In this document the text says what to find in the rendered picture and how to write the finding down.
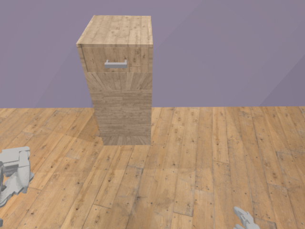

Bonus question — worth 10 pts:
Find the handle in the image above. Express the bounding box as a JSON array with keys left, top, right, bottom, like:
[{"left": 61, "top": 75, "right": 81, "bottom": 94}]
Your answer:
[{"left": 104, "top": 60, "right": 127, "bottom": 68}]

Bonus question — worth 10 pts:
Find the drawer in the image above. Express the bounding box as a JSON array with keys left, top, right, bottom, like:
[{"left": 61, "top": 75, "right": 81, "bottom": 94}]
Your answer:
[{"left": 82, "top": 47, "right": 148, "bottom": 72}]

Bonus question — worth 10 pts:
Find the left robot hand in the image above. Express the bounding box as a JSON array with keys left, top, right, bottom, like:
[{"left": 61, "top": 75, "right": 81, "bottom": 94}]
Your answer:
[{"left": 0, "top": 146, "right": 34, "bottom": 208}]

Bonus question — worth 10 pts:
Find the cabinet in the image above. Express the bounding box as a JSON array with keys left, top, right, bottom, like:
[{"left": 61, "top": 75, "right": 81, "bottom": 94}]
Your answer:
[{"left": 76, "top": 15, "right": 153, "bottom": 146}]

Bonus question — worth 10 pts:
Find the right robot hand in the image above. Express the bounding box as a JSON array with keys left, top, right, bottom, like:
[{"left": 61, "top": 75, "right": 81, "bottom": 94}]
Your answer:
[{"left": 233, "top": 207, "right": 260, "bottom": 229}]

